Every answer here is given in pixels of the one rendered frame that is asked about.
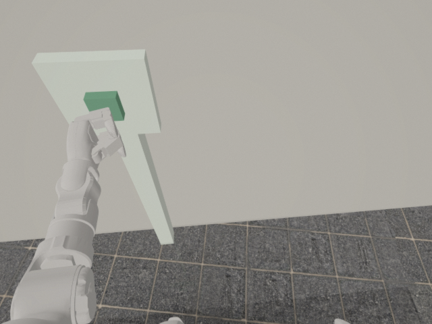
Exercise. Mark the left robot shin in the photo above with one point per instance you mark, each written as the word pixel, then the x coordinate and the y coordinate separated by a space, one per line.
pixel 174 318

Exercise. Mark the left robot forearm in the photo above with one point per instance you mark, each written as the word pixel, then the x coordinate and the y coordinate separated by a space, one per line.
pixel 73 225

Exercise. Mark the robot left hand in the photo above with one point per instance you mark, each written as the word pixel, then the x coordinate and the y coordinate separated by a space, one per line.
pixel 82 142

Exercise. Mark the button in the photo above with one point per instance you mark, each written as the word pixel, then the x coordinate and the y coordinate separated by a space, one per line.
pixel 99 100

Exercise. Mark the left robot upper arm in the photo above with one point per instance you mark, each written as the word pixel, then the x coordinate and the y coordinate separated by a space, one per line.
pixel 61 295

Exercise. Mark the panel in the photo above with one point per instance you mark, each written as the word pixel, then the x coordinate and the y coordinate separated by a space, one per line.
pixel 69 75

